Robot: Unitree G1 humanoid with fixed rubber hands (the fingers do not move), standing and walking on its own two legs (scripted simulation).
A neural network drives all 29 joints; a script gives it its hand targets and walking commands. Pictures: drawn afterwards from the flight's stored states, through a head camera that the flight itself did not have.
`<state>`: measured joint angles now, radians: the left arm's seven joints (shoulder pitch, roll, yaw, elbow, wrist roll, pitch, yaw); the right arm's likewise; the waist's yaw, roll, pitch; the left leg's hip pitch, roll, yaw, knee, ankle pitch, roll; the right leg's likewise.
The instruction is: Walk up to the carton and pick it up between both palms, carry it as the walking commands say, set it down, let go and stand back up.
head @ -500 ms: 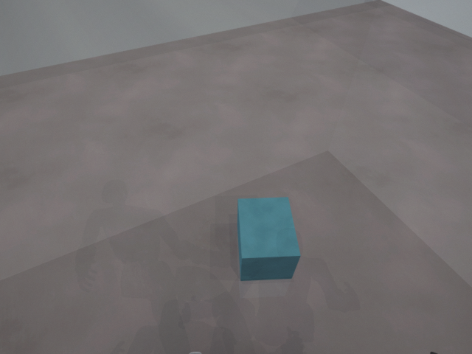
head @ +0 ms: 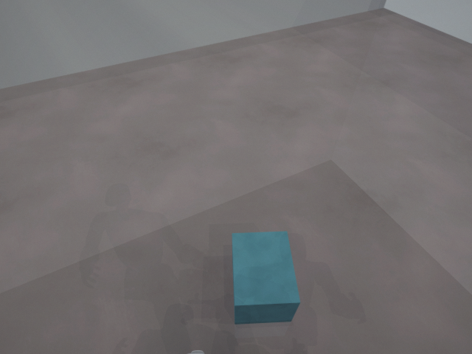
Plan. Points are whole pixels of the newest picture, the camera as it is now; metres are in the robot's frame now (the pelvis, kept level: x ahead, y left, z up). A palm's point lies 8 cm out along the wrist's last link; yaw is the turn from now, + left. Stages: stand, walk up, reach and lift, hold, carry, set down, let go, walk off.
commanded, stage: walk up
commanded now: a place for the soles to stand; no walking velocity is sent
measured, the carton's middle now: (261, 277) +0.53 -0.05 -0.63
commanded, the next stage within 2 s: none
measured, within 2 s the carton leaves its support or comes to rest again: neither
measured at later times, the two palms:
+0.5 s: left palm out of the picture +0.15 +0.30 -0.09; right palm out of the picture +0.18 -0.32 -0.09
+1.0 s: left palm (85, 331) +0.19 +0.29 -0.08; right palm out of the picture +0.08 -0.36 -0.08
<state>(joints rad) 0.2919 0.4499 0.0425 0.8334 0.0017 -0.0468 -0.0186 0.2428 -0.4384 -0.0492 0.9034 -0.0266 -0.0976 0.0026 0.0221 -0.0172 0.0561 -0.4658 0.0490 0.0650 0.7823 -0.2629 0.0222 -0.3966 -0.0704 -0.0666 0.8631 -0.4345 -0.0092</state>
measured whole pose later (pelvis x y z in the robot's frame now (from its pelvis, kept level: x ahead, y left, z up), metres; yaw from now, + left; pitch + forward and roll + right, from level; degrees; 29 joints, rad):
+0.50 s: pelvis +0.05 -0.01 +0.01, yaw -1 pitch -2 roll +0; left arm 0.11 0.40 0.01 1.03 0.00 -0.04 0.02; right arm 0.02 -0.37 -0.01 1.07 0.00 -0.04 0.00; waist 0.01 0.00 0.08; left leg -0.34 0.07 0.07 0.74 -0.36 -0.02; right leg -0.26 -0.02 -0.02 0.74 -0.45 0.00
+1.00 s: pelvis +0.05 -0.02 +0.02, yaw -3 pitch -2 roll +2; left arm 0.09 0.44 0.09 0.90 0.06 0.06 -0.06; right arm 0.19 -0.40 -0.07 1.05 -0.02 -0.08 -0.07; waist -0.01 -0.07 0.10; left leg -0.29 0.07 0.11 0.64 -0.31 -0.02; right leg -0.43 -0.07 0.03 0.98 -0.49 -0.02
